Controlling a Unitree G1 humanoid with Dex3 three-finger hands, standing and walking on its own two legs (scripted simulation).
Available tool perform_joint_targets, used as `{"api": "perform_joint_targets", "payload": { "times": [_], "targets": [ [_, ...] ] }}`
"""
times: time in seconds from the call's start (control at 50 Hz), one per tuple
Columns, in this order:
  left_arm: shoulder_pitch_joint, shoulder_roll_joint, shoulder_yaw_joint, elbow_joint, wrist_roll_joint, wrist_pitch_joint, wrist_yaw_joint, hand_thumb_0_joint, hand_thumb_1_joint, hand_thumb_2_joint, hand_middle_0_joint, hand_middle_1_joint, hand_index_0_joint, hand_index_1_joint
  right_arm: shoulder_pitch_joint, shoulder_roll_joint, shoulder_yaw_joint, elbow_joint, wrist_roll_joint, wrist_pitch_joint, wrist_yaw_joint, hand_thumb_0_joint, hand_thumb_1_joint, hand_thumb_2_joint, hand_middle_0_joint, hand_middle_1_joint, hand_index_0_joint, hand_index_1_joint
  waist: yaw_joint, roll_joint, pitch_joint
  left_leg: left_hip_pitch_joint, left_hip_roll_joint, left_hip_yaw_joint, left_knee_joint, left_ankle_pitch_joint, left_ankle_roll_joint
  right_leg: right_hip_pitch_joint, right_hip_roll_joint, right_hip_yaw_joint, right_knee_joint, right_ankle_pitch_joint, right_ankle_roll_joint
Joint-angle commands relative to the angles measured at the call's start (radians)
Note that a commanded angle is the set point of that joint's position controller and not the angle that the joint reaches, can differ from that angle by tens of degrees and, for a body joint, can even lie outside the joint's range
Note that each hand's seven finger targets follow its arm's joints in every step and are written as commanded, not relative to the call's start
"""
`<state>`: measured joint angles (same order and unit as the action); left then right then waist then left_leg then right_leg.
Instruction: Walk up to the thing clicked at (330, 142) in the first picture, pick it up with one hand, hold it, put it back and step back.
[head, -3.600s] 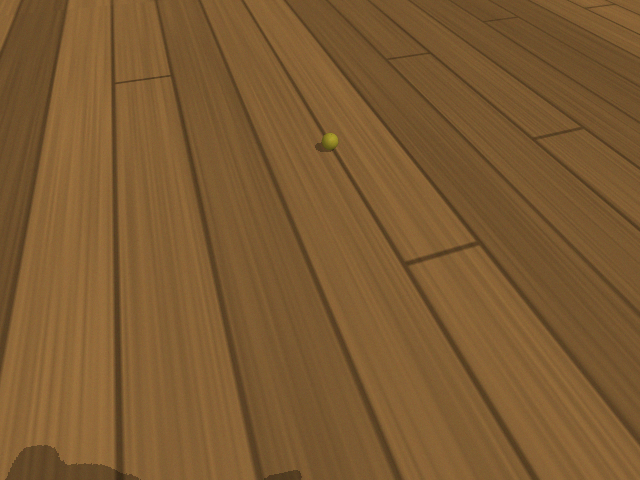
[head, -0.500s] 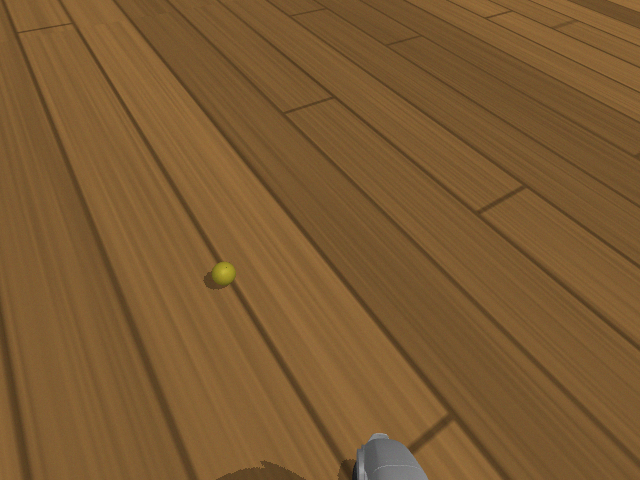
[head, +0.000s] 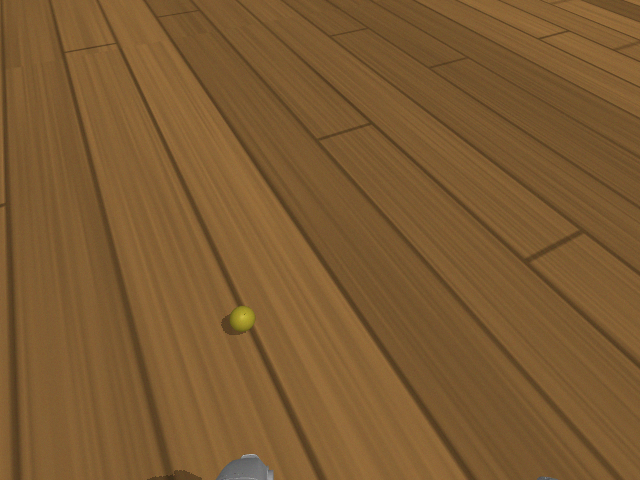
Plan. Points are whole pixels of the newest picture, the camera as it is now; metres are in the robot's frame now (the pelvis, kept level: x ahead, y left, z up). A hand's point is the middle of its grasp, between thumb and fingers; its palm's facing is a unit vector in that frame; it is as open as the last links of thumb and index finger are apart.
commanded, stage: walk up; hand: left
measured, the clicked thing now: (242, 318) +0.71 +0.26 -0.72
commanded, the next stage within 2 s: none
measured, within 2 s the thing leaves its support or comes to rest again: neither
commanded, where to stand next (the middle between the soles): +0.31 +0.01 m, yaw -2 degrees
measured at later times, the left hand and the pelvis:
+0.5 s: hand (140, 396) +0.25 +0.28 -0.13, palm faces -0.08 -0.90 -0.43, open 7.4 cm; pelvis +0.16 -0.01 -0.01, yaw -2 degrees
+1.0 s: hand (151, 377) +0.30 +0.29 -0.17, palm faces -0.04 -0.93 -0.36, open 7.4 cm; pelvis +0.21 +0.02 -0.02, yaw -1 degrees
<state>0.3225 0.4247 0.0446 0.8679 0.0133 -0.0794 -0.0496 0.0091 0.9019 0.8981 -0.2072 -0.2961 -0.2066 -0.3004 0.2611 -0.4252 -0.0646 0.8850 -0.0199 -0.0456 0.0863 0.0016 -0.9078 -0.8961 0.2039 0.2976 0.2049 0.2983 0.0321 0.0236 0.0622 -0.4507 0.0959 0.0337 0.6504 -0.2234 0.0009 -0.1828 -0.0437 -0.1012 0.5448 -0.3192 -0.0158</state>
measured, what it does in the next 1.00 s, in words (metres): walks ahead: left foot, then right foot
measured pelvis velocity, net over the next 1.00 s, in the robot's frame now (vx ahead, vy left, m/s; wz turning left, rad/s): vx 0.21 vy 0.02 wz -0.01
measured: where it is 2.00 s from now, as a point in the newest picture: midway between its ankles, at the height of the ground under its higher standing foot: (314, 470)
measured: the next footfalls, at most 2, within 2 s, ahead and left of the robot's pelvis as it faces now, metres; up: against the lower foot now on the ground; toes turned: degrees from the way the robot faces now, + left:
left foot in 0.04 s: +0.16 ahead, +0.14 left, +0.00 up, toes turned +5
right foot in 0.46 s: +0.28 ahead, -0.13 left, +0.00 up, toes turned -4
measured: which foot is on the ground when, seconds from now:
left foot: up 0.00-0.02, down 0.04-0.46, up 0.48-0.76, down 0.78-1.00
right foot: down 0.00-0.06, up 0.08-0.44, down 0.46-1.00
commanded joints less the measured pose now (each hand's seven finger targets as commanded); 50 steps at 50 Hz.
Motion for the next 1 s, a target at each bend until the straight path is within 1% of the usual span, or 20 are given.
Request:
{"api": "perform_joint_targets", "payload": {
  "times": [0.0, 0.02, 0.04, 0.06, 0.1, 0.16, 0.28, 0.4, 0.42, 0.44, 0.46, 0.48, 0.54, 0.66, 0.74, 0.76, 0.78, 0.8, 0.9, 0.98],
  "targets": [
    [-0.070, 0.237, 0.062, -0.089, 0.003, -0.017, 0.012, 0.000, 0.900, 0.900, -0.200, -0.300, -0.200, -0.300, 0.116, -0.201, -0.077, -0.031, -0.007, -0.041, -0.022, 0.000, -0.900, -0.900, 0.200, 0.300, 0.200, 0.300, -0.097, -0.046, -0.036, 0.360, -0.063, 0.061, -0.071, -0.039, 0.025, -0.297, -0.159, 0.131, -0.066, -0.191, -0.142],
    [-0.049, 0.189, 0.044, -0.092, 0.006, -0.014, 0.013, 0.000, 0.900, 0.900, -0.200, -0.300, -0.200, -0.300, 0.204, -0.245, -0.091, -0.007, -0.010, -0.047, -0.035, 0.000, -0.900, -0.900, 0.200, 0.300, 0.200, 0.300, -0.138, 0.102, -0.072, 0.467, -0.016, -0.056, -0.167, -0.220, 0.056, -0.369, -0.104, 0.083, 0.177, -0.107, -0.111],
    [-0.009, 0.108, 0.024, -0.101, -0.012, -0.013, 0.009, 0.000, 0.900, 0.900, -0.200, -0.300, -0.200, -0.300, 0.224, -0.334, -0.108, -0.031, -0.016, -0.056, -0.045, 0.000, -0.900, -0.900, 0.200, 0.300, 0.200, 0.300, -0.135, 0.337, -0.075, 0.546, 0.246, -0.557, -0.393, -0.464, 0.157, -0.571, 0.051, 0.000, 0.502, -0.167, -0.029],
    [-0.017, 0.211, 0.047, -0.072, -0.006, -0.004, 0.028, 0.000, 0.900, 0.900, -0.200, -0.300, -0.200, -0.300, 0.204, -0.364, -0.112, -0.056, 0.010, -0.055, -0.046, 0.000, -0.900, -0.900, 0.200, 0.300, 0.200, 0.300, -0.134, 0.206, -0.042, 0.457, 0.356, -0.726, -0.455, -0.497, 0.258, -0.579, 0.034, 0.119, 0.594, -0.228, -0.039],
    [-0.003, 0.236, 0.048, -0.043, -0.012, -0.003, 0.030, 0.000, 0.900, 0.900, -0.200, -0.300, -0.200, -0.300, 0.116, -0.299, -0.086, -0.073, 0.020, -0.053, -0.053, 0.000, -0.900, -0.900, 0.200, 0.300, 0.200, 0.300, -0.080, 0.065, 0.001, 0.382, 0.284, -0.503, -0.402, -0.264, 0.250, -0.535, -0.025, 0.193, 0.609, -0.115, -0.035],
    [0.059, 0.217, 0.053, 0.005, -0.014, 0.003, 0.017, 0.000, 0.900, 0.900, -0.200, -0.300, -0.200, -0.300, 0.072, -0.258, -0.065, -0.078, 0.019, -0.059, -0.060, 0.000, -0.900, -0.900, 0.200, 0.300, 0.200, 0.300, -0.040, 0.145, -0.009, 0.284, 0.200, -0.250, -0.378, -0.050, 0.200, -0.407, -0.067, 0.154, 0.483, -0.025, -0.014],
    [-0.046, 0.190, 0.057, -0.032, 0.000, 0.009, -0.012, 0.000, 0.900, 0.900, -0.200, -0.300, -0.200, -0.300, 0.077, -0.277, -0.071, -0.099, 0.009, -0.052, -0.051, 0.000, -0.900, -0.900, 0.200, 0.300, 0.200, 0.300, -0.070, 0.136, 0.014, 0.246, 0.184, -0.176, -0.414, -0.183, 0.232, -0.343, -0.063, 0.080, 0.224, 0.038, 0.009],
    [0.049, 0.193, 0.076, 0.015, -0.001, -0.017, 0.006, 0.000, 0.900, 0.900, -0.200, -0.300, -0.200, -0.300, 0.027, -0.234, -0.052, -0.128, 0.012, -0.024, -0.041, 0.000, -0.900, -0.900, 0.200, 0.300, 0.200, 0.300, 0.009, 0.033, -0.042, 0.089, 0.112, -0.064, -0.167, -0.144, 0.158, 0.044, 0.025, 0.021, -0.008, 0.132, -0.003],
    [0.116, 0.222, 0.088, 0.033, 0.000, -0.024, 0.018, 0.000, 0.900, 0.900, -0.200, -0.300, -0.200, -0.300, 0.045, -0.188, -0.035, -0.130, 0.011, -0.021, -0.042, 0.000, -0.900, -0.900, 0.200, 0.300, 0.200, 0.300, 0.045, -0.069, -0.088, 0.021, 0.059, -0.009, 0.013, -0.098, 0.130, 0.184, 0.021, 0.063, -0.061, 0.070, -0.021],
    [0.195, 0.299, 0.113, 0.035, 0.008, -0.036, 0.033, 0.000, 0.900, 0.900, -0.200, -0.300, -0.200, -0.300, 0.075, -0.115, -0.010, -0.145, 0.015, -0.025, -0.041, 0.000, -0.900, -0.900, 0.200, 0.300, 0.200, 0.300, 0.073, -0.304, -0.120, -0.122, -0.045, 0.070, 0.317, -0.190, 0.075, 0.278, -0.194, 0.401, -0.214, -0.111, -0.079],
    [0.161, 0.366, 0.116, 0.004, -0.001, -0.038, 0.038, 0.000, 0.900, 0.900, -0.200, -0.300, -0.200, -0.300, 0.074, -0.145, -0.016, -0.142, 0.013, -0.012, -0.049, 0.000, -0.900, -0.900, 0.200, 0.300, 0.200, 0.300, 0.061, -0.276, -0.073, -0.266, -0.107, 0.008, 0.444, -0.310, 0.038, 0.232, -0.386, 0.746, -0.338, -0.262, -0.191],
    [0.062, 0.346, 0.098, -0.020, -0.011, -0.027, 0.047, 0.000, 0.900, 0.900, -0.200, -0.300, -0.200, -0.300, 0.051, -0.206, -0.033, -0.110, 0.008, 0.004, -0.072, 0.000, -0.900, -0.900, 0.200, 0.300, 0.200, 0.300, 0.029, -0.152, 0.003, -0.215, -0.041, -0.089, 0.467, -0.322, 0.025, 0.081, -0.418, 0.721, -0.285, -0.049, -0.266],
    [0.002, 0.263, 0.068, -0.041, -0.015, -0.020, 0.063, 0.000, 0.900, 0.900, -0.200, -0.300, -0.200, -0.300, 0.106, -0.185, -0.030, -0.059, 0.023, 0.014, -0.076, 0.000, -0.900, -0.900, 0.200, 0.300, 0.200, 0.300, -0.019, -0.147, -0.030, -0.119, -0.013, -0.103, 0.411, -0.243, 0.022, 0.034, -0.267, 0.365, -0.162, 0.386, -0.212],
    [-0.101, 0.237, 0.042, -0.048, -0.006, -0.006, 0.077, 0.000, 0.900, 0.900, -0.200, -0.300, -0.200, -0.300, 0.049, -0.144, -0.029, -0.016, 0.023, 0.037, -0.074, 0.000, -0.900, -0.900, 0.200, 0.300, 0.200, 0.300, -0.028, -0.204, -0.081, 0.129, -0.042, -0.014, 0.133, -0.096, 0.000, -0.140, -0.221, 0.186, -0.035, 0.637, -0.181],
    [-0.164, 0.222, 0.024, -0.043, -0.018, 0.026, 0.077, 0.000, 0.900, 0.900, -0.200, -0.300, -0.200, -0.300, 0.031, -0.185, -0.045, 0.010, 0.014, 0.025, -0.084, 0.000, -0.900, -0.900, 0.200, 0.300, 0.200, 0.300, -0.070, -0.137, -0.104, 0.264, -0.054, -0.024, -0.065, 0.108, 0.036, -0.250, -0.167, 0.175, 0.089, 0.303, -0.103],
    [-0.141, 0.180, 0.016, -0.040, -0.024, 0.034, 0.075, 0.000, 0.900, 0.900, -0.200, -0.300, -0.200, -0.300, 0.019, -0.240, -0.054, 0.007, 0.004, 0.018, -0.088, 0.000, -0.900, -0.900, 0.200, 0.300, 0.200, 0.300, -0.052, 0.003, -0.124, 0.270, 0.075, -0.193, -0.132, 0.184, 0.071, -0.281, -0.097, 0.132, 0.178, 0.151, -0.053],
    [-0.098, 0.156, 0.007, -0.018, -0.039, 0.047, 0.077, 0.000, 0.900, 0.900, -0.200, -0.300, -0.200, -0.300, -0.072, -0.278, -0.051, -0.017, 0.017, 0.014, -0.086, 0.000, -0.900, -0.900, 0.200, 0.300, 0.200, 0.300, -0.015, 0.117, -0.144, 0.182, 0.209, -0.389, -0.217, 0.095, 0.175, -0.220, 0.018, 0.066, 0.267, -0.077, -0.012],
    [-0.092, 0.190, 0.019, 0.028, -0.031, 0.056, 0.084, 0.000, 0.900, 0.900, -0.200, -0.300, -0.200, -0.300, -0.114, -0.283, -0.051, -0.016, 0.021, 0.015, -0.082, 0.000, -0.900, -0.900, 0.200, 0.300, 0.200, 0.300, -0.015, 0.136, -0.135, 0.107, 0.229, -0.418, -0.228, 0.028, 0.230, -0.138, 0.011, 0.088, 0.303, -0.198, -0.011],
    [-0.108, 0.203, 0.017, 0.103, -0.015, 0.044, 0.074, 0.000, 0.900, 0.900, -0.200, -0.300, -0.200, -0.300, -0.220, -0.184, -0.005, 0.016, 0.024, 0.037, -0.082, 0.000, -0.900, -0.900, 0.200, 0.300, 0.200, 0.300, 0.004, 0.102, -0.074, 0.036, 0.048, -0.186, -0.137, -0.144, 0.071, -0.096, -0.057, 0.176, 0.001, -0.022, -0.037],
    [-0.207, 0.193, 0.001, 0.118, -0.014, 0.041, 0.067, 0.000, 0.900, 0.900, -0.200, -0.300, -0.200, -0.300, -0.221, -0.192, -0.004, 0.069, 0.016, 0.036, -0.077, 0.000, -0.900, -0.900, 0.200, 0.300, 0.200, 0.300, -0.031, 0.075, -0.058, 0.127, 0.046, -0.210, -0.200, -0.242, 0.066, -0.170, -0.049, 0.174, -0.042, -0.070, -0.032]
  ]
}}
